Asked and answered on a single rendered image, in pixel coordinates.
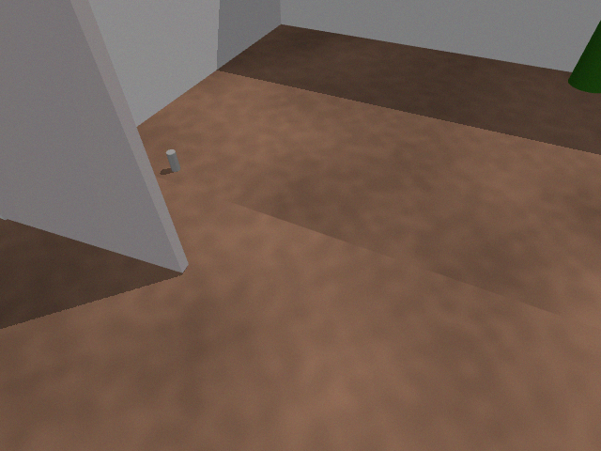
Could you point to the can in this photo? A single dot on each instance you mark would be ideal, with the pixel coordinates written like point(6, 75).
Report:
point(172, 158)

